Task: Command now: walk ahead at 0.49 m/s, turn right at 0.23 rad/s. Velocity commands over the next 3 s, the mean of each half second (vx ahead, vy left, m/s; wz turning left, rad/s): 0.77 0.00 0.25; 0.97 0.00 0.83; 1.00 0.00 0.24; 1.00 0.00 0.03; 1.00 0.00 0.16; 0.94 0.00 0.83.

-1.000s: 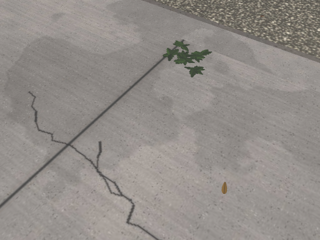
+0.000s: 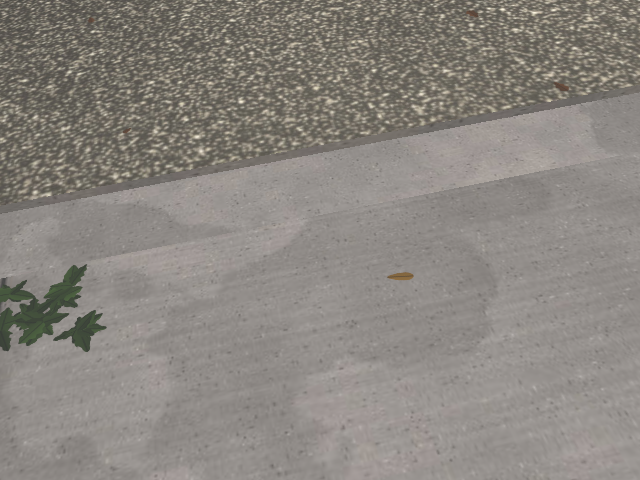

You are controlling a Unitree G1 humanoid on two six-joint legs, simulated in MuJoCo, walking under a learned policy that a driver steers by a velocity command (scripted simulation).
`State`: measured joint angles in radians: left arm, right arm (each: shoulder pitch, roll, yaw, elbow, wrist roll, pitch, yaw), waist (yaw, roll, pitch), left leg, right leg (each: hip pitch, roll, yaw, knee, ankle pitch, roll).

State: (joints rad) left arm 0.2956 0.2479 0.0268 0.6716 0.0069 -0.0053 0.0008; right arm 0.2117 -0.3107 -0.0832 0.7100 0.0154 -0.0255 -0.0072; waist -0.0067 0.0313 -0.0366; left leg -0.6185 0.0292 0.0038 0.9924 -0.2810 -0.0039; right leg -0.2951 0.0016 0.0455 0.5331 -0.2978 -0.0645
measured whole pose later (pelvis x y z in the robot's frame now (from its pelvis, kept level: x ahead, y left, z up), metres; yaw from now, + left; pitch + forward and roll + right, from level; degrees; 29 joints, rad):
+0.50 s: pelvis +0.21 +0.10 +0.00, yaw +12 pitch +3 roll -1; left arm 0.22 0.27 0.02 0.68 0.07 -0.08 -0.03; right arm 0.42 -0.29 -0.06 0.76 -0.01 -0.04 0.04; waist -0.05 -0.03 -0.04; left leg -0.24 -0.08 -0.01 0.50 -0.32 0.10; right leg -0.49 -0.05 0.02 1.15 -0.28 -0.02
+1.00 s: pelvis +0.61 +0.23 +0.00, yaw +38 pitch +2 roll -3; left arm 0.37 0.33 0.06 0.80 0.04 -0.10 0.00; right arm 0.14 -0.37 -0.06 0.70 -0.04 -0.02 0.06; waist 0.05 0.06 0.00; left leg -0.62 0.02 -0.03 1.22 -0.24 0.10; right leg -0.16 0.01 -0.14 0.42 -0.29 -0.01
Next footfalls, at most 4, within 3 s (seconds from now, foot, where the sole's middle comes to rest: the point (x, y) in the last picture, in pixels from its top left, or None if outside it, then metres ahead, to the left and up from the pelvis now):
0.36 left None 0.19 0.15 -0.78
0.78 right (299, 413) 0.68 0.13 -0.78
1.24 left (127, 347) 0.88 0.57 -0.78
1.68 right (91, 223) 1.33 0.77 -0.78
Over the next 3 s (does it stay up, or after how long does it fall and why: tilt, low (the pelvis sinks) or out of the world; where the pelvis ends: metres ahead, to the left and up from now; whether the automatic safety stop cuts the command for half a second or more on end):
stays up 1.96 1.65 -0.01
